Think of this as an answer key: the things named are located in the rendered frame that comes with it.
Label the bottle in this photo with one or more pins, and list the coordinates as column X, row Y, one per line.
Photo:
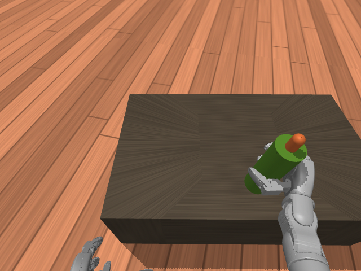
column 282, row 156

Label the left robot hand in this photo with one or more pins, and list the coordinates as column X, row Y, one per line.
column 84, row 262

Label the right robot arm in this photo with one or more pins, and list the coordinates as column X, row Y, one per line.
column 301, row 245

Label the right robot hand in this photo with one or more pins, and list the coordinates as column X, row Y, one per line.
column 300, row 180

